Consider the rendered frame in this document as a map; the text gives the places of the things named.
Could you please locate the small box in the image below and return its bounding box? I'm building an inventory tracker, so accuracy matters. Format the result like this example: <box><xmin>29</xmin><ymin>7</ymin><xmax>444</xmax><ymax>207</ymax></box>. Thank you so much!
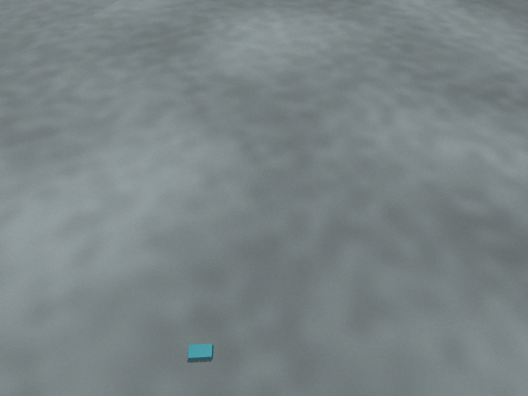
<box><xmin>188</xmin><ymin>343</ymin><xmax>214</xmax><ymax>361</ymax></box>

